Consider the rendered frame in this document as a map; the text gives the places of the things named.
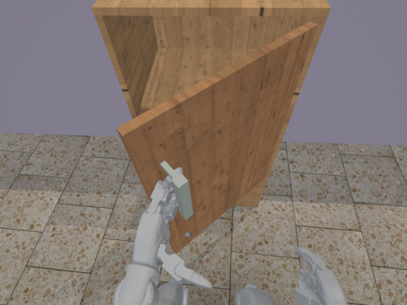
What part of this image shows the handle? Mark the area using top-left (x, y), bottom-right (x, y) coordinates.
top-left (160, 161), bottom-right (193, 220)

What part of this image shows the robot left forearm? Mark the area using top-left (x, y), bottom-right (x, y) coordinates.
top-left (113, 262), bottom-right (161, 305)

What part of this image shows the cupboard door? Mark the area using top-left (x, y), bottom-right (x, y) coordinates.
top-left (116, 22), bottom-right (318, 254)

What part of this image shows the robot thigh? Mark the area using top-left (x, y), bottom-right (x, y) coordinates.
top-left (158, 283), bottom-right (189, 305)
top-left (235, 288), bottom-right (276, 305)

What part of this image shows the robot right thigh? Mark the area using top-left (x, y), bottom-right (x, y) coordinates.
top-left (235, 288), bottom-right (276, 305)

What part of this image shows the robot left thigh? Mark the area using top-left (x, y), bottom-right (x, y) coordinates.
top-left (158, 283), bottom-right (189, 305)

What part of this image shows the left robot hand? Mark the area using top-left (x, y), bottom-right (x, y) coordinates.
top-left (132, 167), bottom-right (212, 290)

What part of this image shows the right robot hand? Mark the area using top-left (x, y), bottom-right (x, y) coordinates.
top-left (295, 247), bottom-right (347, 305)

